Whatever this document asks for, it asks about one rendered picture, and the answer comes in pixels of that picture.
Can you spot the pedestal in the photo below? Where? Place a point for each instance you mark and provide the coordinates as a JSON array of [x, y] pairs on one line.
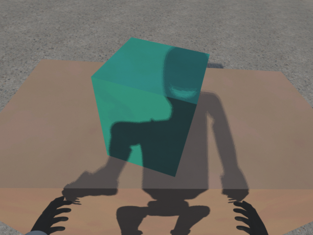
[[250, 139]]

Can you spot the right robot hand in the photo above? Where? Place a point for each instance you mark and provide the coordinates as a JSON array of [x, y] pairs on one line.
[[254, 222]]

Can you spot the left robot hand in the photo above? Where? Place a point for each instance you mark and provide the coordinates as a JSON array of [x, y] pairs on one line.
[[46, 219]]

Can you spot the carton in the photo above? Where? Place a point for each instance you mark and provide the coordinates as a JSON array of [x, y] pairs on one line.
[[146, 95]]

